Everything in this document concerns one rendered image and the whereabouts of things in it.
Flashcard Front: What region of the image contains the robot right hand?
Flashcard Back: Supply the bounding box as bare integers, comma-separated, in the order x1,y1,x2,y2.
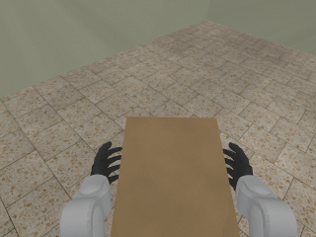
222,142,253,192

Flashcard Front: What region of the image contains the carton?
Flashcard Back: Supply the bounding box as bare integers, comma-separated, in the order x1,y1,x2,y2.
110,117,240,237

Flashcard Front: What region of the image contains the robot left hand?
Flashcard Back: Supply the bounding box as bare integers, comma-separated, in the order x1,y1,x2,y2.
90,141,122,184

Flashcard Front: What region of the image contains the right robot forearm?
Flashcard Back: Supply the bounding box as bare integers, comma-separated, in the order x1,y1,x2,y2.
235,175,298,237

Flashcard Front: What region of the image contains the left robot forearm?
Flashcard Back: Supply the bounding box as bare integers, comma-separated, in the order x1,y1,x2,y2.
59,174,113,237

